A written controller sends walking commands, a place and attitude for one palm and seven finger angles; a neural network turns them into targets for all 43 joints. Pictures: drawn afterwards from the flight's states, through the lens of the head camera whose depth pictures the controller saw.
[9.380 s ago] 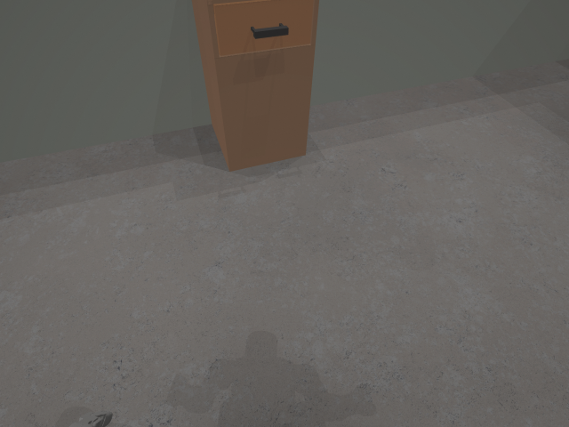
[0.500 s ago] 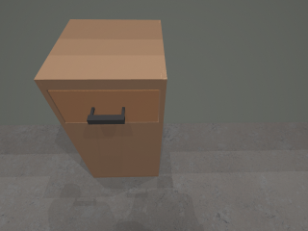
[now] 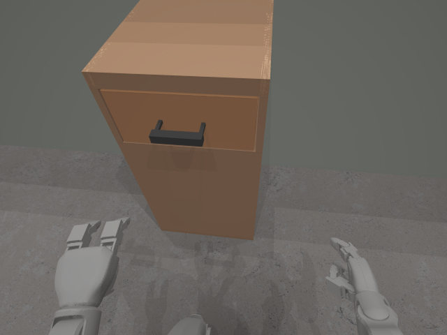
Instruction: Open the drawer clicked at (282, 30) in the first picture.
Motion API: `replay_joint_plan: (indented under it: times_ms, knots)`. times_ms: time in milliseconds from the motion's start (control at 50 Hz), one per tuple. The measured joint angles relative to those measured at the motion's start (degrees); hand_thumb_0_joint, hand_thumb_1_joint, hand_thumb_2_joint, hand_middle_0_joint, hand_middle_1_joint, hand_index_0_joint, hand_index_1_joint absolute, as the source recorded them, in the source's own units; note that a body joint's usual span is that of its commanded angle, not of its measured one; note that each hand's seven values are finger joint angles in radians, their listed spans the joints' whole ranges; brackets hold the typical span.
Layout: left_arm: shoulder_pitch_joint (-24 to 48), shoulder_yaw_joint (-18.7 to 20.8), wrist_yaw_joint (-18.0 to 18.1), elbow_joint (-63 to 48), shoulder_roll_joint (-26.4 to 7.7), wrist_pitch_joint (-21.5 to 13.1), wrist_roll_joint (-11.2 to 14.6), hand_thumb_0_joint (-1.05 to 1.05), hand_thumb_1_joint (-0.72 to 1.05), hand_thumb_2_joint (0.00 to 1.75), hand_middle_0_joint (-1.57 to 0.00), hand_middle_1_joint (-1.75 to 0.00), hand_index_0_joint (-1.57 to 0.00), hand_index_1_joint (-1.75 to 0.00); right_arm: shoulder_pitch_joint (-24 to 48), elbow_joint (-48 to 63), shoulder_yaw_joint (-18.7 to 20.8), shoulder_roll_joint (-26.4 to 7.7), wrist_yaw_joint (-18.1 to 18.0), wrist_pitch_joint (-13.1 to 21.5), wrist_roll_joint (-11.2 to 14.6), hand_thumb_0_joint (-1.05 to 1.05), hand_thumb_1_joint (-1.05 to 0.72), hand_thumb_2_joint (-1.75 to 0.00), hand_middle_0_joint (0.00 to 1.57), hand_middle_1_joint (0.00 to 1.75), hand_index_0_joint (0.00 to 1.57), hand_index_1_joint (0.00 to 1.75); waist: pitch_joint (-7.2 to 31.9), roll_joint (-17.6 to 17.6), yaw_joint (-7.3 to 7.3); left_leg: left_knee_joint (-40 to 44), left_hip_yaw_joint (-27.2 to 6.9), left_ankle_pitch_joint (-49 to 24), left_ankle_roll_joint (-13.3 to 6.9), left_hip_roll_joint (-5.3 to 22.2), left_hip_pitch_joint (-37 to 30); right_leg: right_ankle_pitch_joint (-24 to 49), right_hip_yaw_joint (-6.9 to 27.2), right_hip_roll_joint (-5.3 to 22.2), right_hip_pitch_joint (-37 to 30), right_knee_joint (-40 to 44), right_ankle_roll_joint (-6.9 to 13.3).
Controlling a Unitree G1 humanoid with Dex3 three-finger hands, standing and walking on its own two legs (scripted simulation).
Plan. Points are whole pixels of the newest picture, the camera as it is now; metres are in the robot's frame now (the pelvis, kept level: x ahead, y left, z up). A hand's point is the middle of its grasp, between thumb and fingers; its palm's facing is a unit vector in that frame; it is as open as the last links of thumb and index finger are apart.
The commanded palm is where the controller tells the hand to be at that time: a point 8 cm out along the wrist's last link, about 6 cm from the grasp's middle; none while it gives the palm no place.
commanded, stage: raise the hand with hooked fingers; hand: left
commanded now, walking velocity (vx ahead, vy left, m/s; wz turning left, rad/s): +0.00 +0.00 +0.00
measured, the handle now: (179, 131) +0.57 +0.21 -0.01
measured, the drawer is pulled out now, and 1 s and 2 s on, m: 0.00 0.00 0.00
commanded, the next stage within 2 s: move the hooked fingers above the handle in 1.36 s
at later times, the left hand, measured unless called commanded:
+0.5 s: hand (106, 213) +0.28 +0.25 +0.07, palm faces +0.08 -0.09 -0.99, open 12.2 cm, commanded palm +0.26 +0.25 +0.13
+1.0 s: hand (90, 165) +0.33 +0.28 +0.13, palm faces +0.04 -0.08 -1.00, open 13.8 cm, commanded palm +0.30 +0.28 +0.19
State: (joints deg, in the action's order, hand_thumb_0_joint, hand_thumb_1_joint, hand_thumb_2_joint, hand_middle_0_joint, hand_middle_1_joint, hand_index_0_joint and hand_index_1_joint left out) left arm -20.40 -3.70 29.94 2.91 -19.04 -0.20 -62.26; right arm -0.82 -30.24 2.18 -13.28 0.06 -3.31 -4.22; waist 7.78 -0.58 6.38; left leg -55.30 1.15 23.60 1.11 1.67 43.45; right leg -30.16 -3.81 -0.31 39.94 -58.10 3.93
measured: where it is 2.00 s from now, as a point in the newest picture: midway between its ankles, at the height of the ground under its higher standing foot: outside the picture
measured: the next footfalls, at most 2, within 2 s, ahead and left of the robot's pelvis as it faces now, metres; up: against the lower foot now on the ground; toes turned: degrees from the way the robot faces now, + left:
none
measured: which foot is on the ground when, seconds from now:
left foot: down 0.00-1.00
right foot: down 0.00-1.00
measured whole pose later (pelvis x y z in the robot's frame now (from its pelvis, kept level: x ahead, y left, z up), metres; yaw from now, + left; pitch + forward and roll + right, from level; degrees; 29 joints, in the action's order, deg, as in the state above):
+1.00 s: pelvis +0.02 +0.04 +0.06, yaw +0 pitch +3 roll +0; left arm 5.8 -4.8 5.8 5.6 -25.9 4.9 -54.4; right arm -6.0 -35.5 -0.7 -12.7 -1.5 -7.0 0.3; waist 1.5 -3.9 4.8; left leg -30.8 2.4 14.7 -1.5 -0.6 19.2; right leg -19.2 -2.5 1.0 15.1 -31.3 0.5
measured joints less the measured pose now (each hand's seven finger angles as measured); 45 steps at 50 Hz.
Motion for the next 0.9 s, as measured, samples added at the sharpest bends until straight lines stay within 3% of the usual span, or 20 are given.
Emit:
replay_joint_plan:
  times_ms: [140,240,320,420,500,680,900]
  knots:
    - [7.46,-0.60,-8.00,0.58,-0.82,5.31,4.51,0.01,0.29,0.65,-0.26,-0.68,-0.27,-0.69,-3.15,-3.41,-3.46,2.97,-1.48,-1.27,1.46,0.01,-0.90,-0.90,0.20,0.30,0.20,0.30,-2.00,-2.04,-2.07,6.27,-0.14,-2.44,0.04,0.01,-6.56,2.72,-0.06,-0.31,-6.49,6.47,-0.17]
    - [6.82,-0.21,-11.86,0.33,-1.58,3.04,5.18,0.00,0.18,0.60,-0.27,-0.76,-0.27,-0.76,-6.95,-4.42,-3.79,2.36,-1.70,-1.51,1.75,0.01,-0.90,-0.90,0.21,0.30,0.20,0.30,-2.84,-2.19,-3.49,12.50,1.47,-4.71,-0.36,0.10,-11.42,5.40,1.57,-0.54,-10.42,12.14,-0.67]
    - [6.11,0.85,-10.88,-0.25,-1.98,0.61,4.83,0.00,0.09,0.56,-0.28,-0.82,-0.28,-0.82,-8.95,-5.17,-1.75,0.50,-1.49,-1.49,1.58,0.01,-0.90,-0.90,0.21,0.30,0.20,0.30,-3.37,-2.35,-3.88,14.16,1.89,-5.20,-0.46,-0.06,-12.73,6.15,2.01,-0.43,-11.72,14.03,-1.06]
    - [7.33,1.20,-8.46,-0.55,-1.67,1.02,4.51,0.00,-0.03,0.51,-0.28,-0.89,-0.29,-0.89,-9.38,-6.12,0.86,-1.70,-1.09,-1.65,1.72,0.01,-0.90,-0.90,0.20,0.30,0.20,0.30,-3.47,-2.67,-3.80,14.10,1.92,-4.87,-1.04,-0.59,-13.09,6.06,2.05,0.09,-12.43,14.48,-1.74]
    - [9.86,0.25,-9.06,-0.40,-1.62,3.38,4.83,0.00,-0.12,0.47,-0.29,-0.95,-0.29,-0.95,-8.29,-6.20,1.48,-2.25,-1.08,-1.98,2.25,0.02,-0.91,-0.90,0.20,0.30,0.20,0.30,-3.53,-2.81,-3.58,14.69,2.07,-4.86,-1.54,-1.02,-14.38,6.19,2.20,0.50,-13.83,15.29,-2.23]
    - [16.23,-1.81,-15.61,0.14,-2.92,6.97,5.87,0.00,-0.33,0.38,-0.31,-1.09,-0.31,-1.09,-4.81,-4.45,-0.74,-0.23,-1.25,-2.66,3.65,0.01,-0.91,-0.90,0.20,0.30,0.20,0.30,-4.12,-2.89,-2.65,19.13,2.33,-6.40,-2.15,-1.68,-19.74,8.02,2.46,0.98,-19.31,20.06,-2.95]
    - [23.40,-1.79,-22.19,1.69,-5.39,5.83,6.82,0.00,-0.47,0.32,-0.32,-1.18,-0.32,-1.19,-4.15,-4.34,-2.89,1.11,-1.29,-3.39,4.15,0.01,-0.90,-0.90,0.20,0.30,0.20,0.30,-5.76,-3.17,-1.44,23.24,1.48,-8.33,-2.47,-2.18,-23.53,10.21,1.59,1.25,-23.86,25.17,-3.32]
